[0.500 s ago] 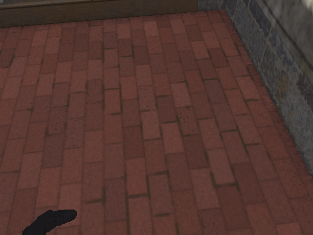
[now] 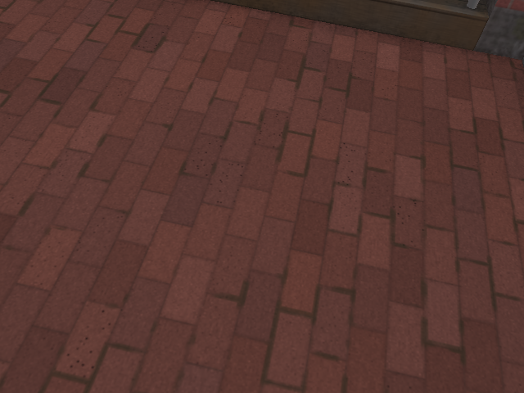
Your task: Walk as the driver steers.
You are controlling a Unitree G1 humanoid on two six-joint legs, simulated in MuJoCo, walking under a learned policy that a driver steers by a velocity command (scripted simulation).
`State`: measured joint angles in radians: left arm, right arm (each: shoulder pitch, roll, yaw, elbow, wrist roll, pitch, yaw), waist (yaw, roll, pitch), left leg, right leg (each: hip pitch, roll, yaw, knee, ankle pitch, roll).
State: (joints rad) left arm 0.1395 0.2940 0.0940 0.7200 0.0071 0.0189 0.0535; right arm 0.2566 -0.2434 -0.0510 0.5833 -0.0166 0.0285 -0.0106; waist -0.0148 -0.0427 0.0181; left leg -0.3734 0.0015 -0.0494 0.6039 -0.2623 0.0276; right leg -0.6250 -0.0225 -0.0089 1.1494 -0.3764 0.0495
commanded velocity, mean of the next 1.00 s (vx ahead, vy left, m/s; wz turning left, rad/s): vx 0.22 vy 0.00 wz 0.20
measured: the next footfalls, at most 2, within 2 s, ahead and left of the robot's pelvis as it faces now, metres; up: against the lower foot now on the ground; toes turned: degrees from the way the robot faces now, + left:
right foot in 0.30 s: +0.04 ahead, -0.13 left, +0.00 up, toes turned +9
left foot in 0.68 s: +0.02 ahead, +0.12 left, +0.00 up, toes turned +11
